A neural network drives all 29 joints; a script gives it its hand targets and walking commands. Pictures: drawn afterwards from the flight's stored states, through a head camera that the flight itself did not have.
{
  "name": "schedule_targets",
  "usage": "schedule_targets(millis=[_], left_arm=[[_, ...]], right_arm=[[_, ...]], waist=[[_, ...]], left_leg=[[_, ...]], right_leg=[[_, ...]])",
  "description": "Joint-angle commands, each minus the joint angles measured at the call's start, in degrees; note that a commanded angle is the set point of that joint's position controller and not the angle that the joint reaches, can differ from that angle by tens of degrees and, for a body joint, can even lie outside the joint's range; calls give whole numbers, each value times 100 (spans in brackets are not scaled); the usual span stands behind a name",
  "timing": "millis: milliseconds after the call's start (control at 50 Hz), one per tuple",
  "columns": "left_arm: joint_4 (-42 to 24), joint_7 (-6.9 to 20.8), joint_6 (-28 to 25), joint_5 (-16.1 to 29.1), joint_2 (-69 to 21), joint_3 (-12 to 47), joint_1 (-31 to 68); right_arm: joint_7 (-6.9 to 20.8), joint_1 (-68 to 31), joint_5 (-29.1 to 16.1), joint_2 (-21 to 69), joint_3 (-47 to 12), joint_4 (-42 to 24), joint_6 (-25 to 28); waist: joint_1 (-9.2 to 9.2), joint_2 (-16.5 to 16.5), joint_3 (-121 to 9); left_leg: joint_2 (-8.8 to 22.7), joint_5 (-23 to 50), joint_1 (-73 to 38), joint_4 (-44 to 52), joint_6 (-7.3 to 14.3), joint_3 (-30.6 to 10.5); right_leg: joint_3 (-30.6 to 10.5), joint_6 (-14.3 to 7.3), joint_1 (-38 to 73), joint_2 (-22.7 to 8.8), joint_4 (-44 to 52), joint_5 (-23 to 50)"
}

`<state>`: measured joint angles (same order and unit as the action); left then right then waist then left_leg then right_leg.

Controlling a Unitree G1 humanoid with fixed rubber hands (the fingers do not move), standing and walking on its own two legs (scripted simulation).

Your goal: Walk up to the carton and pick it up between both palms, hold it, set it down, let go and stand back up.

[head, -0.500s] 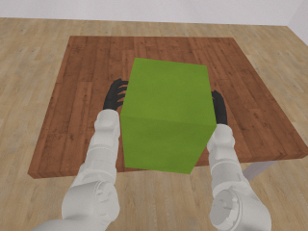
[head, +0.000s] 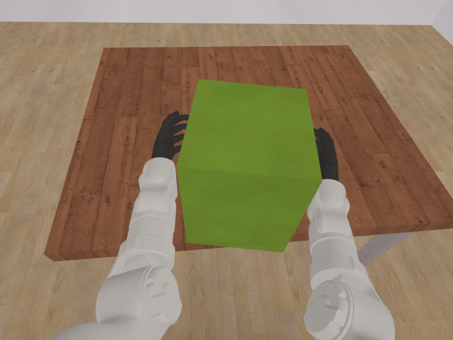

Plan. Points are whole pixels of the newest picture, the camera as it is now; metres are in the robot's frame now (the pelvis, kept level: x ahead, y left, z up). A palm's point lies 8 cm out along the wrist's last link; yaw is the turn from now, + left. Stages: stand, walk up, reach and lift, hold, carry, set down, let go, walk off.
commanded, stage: set down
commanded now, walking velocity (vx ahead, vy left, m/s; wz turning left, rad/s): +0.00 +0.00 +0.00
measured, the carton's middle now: (243, 170) +0.40 -0.01 +0.04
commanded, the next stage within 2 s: none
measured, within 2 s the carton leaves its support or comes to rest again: neither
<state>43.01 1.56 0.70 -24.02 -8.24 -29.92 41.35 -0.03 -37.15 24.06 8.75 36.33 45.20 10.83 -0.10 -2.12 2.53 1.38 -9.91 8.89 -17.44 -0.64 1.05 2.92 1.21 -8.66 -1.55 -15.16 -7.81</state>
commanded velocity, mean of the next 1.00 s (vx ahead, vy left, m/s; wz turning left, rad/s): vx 0.00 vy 0.00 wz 0.00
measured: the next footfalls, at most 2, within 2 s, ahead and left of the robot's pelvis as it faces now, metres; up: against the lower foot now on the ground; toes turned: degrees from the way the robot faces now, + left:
none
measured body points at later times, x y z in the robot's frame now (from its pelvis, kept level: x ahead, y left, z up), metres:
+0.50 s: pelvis +0.00 +0.00 +0.00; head +0.04 +0.02 +0.45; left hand +0.41 +0.14 +0.07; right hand +0.39 -0.16 +0.07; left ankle -0.01 +0.12 -0.75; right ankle +0.00 -0.13 -0.75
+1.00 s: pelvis +0.00 +0.00 -0.02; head +0.07 +0.00 +0.42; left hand +0.45 +0.18 +0.04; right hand +0.44 -0.20 +0.04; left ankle -0.01 +0.12 -0.75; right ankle +0.00 -0.13 -0.75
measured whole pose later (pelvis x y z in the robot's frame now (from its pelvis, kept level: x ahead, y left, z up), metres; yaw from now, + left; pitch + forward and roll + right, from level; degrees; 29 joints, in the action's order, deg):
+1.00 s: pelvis +0.00 +0.00 -0.02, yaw -3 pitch +18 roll -3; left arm 73.2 -6.6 -15.2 8.3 9.5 -3.7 50.1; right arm -5.5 -51.5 -17.3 -13.8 -2.7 76.5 18.0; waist -2.4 2.2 -12.0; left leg 4.3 -16.4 35.7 -34.1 -1.2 1.8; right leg 1.7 0.9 -33.9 0.9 -26.7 -10.9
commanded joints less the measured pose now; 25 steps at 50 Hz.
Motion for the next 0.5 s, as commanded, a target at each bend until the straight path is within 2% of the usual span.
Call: schedule_targets(millis=[0, 240, 380, 440, 480], left_arm=[[267, 463, 91, -124, -2087, 1239, 2375], [177, 532, 86, -281, -1984, 1043, 2188], [87, 459, 58, -338, -1682, 928, 2117], [56, 240, -1, -256, -850, 822, 2014], [-86, -134, -82, 18, 382, 779, 1986]], right_arm=[[575, -2819, 225, 2011, -1615, -26, 152], [631, -2520, 381, 1922, -1433, -110, 29], [640, -2348, 483, 1605, -1262, -113, -51], [482, -2074, 345, 782, -1119, 25, -44], [162, -1846, -170, -524, -1088, 225, 18]], waist=[[65, 158, -1999], [66, 190, -1785], [29, 197, -1771], [17, 193, -1720], [5, 217, -1681]], left_leg=[[-178, 977, -350, 260, -101, 591], [-197, 807, -442, 295, -86, 594], [-197, 996, -653, 213, -147, 613], [-191, 1093, -674, 160, -162, 631], [-180, 1143, -543, 102, -145, 623]], right_leg=[[517, 188, 808, 250, 69, 736], [527, 208, 645, 252, 113, 444], [528, 241, 568, 290, 94, 469], [479, 252, 508, 297, 47, 469], [375, 257, 407, 297, -25, 484]])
